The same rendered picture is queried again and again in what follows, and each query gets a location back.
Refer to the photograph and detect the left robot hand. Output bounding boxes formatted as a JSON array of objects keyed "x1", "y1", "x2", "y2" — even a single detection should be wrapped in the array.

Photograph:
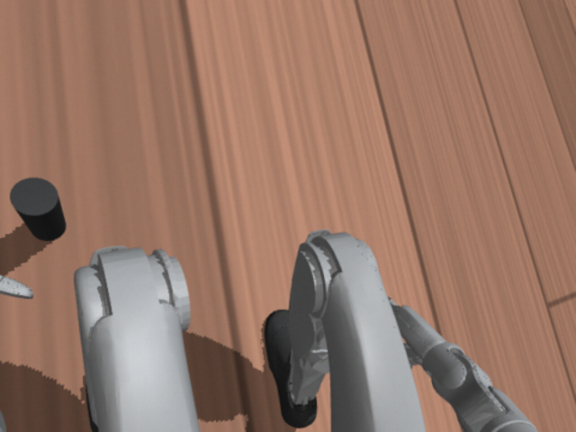
[{"x1": 0, "y1": 275, "x2": 33, "y2": 299}]

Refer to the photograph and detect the right robot arm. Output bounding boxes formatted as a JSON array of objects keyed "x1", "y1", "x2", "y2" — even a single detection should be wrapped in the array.
[{"x1": 422, "y1": 342, "x2": 538, "y2": 432}]

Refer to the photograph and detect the can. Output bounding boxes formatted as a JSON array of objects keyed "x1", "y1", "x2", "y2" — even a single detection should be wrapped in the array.
[{"x1": 10, "y1": 177, "x2": 66, "y2": 241}]

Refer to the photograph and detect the right robot foot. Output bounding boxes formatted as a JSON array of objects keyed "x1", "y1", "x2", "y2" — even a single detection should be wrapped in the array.
[{"x1": 265, "y1": 310, "x2": 317, "y2": 428}]

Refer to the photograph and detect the right robot hand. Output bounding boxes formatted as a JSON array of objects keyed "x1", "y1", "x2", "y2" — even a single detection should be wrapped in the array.
[{"x1": 388, "y1": 297, "x2": 446, "y2": 369}]

